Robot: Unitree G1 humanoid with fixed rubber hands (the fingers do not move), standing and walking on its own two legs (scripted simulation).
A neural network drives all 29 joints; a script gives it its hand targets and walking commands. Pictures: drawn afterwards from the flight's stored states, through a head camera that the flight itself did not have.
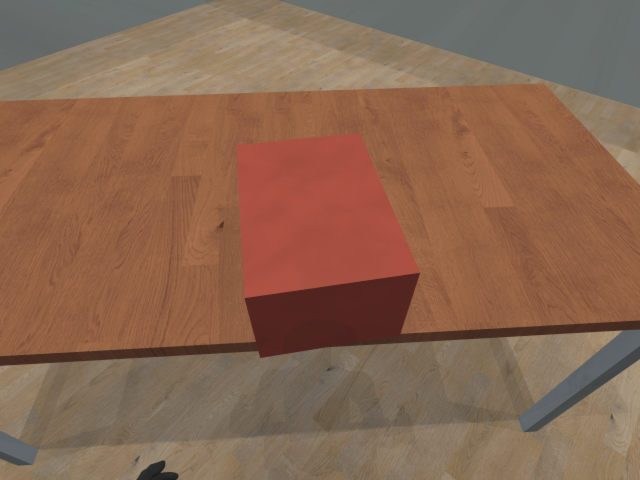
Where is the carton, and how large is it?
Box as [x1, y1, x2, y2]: [236, 133, 419, 357]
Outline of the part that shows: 359,133 236,145 244,297 260,357 398,335 400,333 419,271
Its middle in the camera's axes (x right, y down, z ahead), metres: -0.01 -0.01 +0.60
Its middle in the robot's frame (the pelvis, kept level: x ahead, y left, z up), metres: +0.46 +0.03 +0.03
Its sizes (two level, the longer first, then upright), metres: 0.298 0.206 0.154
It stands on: a table, 0.72 m high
